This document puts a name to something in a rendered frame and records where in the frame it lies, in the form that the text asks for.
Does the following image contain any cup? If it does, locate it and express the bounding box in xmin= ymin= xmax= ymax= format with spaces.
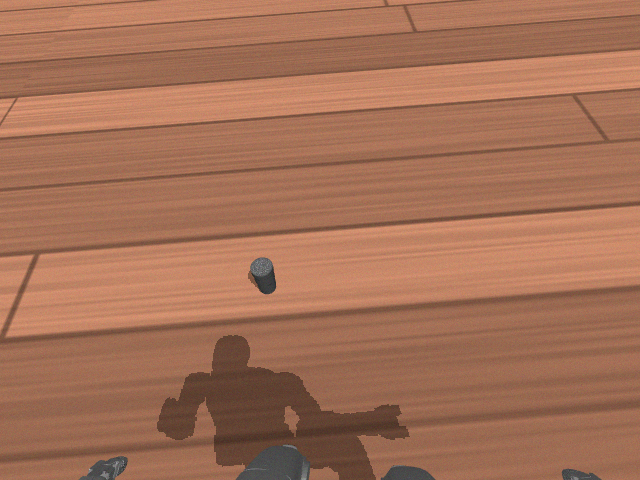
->
xmin=250 ymin=257 xmax=276 ymax=294

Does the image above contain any left robot hand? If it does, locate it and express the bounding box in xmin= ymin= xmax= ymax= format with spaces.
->
xmin=79 ymin=456 xmax=128 ymax=480

